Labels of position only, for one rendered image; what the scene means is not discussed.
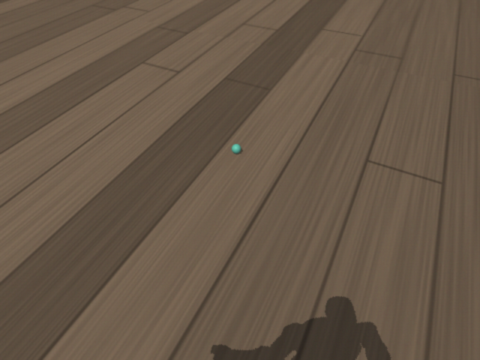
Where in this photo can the ball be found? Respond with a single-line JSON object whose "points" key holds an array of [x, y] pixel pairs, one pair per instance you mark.
{"points": [[236, 148]]}

